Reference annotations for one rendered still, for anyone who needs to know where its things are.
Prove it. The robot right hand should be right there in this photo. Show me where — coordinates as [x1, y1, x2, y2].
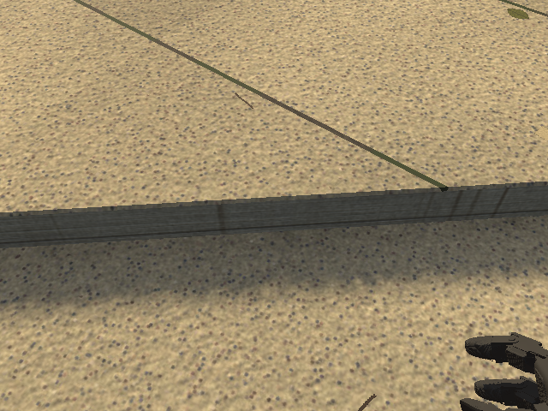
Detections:
[460, 332, 548, 411]

